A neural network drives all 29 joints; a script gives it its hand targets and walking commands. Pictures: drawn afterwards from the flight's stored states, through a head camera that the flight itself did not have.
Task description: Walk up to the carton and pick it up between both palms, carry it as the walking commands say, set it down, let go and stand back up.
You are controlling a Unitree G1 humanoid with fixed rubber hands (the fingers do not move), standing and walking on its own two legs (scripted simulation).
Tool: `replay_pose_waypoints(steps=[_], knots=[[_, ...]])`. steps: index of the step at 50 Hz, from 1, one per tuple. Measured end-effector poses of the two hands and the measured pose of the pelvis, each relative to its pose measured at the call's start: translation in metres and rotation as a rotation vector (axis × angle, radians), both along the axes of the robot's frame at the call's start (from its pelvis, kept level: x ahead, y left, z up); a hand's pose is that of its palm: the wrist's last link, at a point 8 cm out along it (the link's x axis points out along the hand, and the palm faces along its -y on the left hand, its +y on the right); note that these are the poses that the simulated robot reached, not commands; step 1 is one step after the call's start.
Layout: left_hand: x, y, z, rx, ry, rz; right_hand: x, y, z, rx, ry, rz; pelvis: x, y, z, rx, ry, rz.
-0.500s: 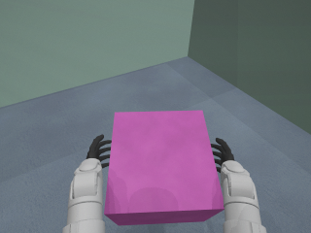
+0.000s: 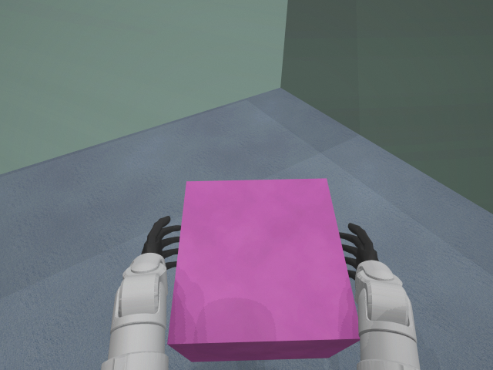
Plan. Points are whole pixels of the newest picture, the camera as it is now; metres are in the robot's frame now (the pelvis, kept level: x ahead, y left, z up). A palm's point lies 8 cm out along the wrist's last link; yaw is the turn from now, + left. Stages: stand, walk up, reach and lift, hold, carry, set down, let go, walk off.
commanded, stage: reach and lift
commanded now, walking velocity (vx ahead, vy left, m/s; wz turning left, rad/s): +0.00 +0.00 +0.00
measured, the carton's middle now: (258, 271) +0.32 -0.01 -0.03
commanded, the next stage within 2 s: hold in 0.76 s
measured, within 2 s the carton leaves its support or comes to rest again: neither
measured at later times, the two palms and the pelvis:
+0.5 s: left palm (152, 266) +0.28 +0.17 +0.05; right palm (366, 272) +0.28 -0.18 +0.05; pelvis +0.00 +0.00 +0.00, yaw +1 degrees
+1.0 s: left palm (148, 268) +0.28 +0.17 +0.05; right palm (363, 274) +0.27 -0.17 +0.05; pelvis +0.00 +0.00 +0.00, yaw +1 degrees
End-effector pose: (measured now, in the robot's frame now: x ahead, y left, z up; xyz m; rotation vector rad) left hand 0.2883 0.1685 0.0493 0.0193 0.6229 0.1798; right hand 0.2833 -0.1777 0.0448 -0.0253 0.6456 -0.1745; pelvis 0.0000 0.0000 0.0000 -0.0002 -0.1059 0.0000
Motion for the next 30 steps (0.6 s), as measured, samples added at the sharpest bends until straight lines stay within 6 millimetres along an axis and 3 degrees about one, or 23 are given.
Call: replay_pose_waypoints(steps=[30], knots=[[-0.01,0.001,-0.002,0.005,0.008,-0.001,-0.008,0.001,0.002,-0.003,-0.008,-0.004,-0.003,-0.002,0.0,-0.002,-0.013,0.014]])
